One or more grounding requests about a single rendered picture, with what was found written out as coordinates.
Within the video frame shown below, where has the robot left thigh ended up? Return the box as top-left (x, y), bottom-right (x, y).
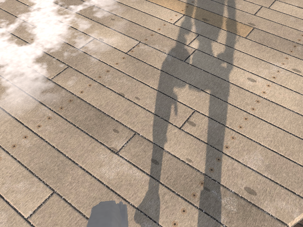
top-left (86, 201), bottom-right (129, 227)

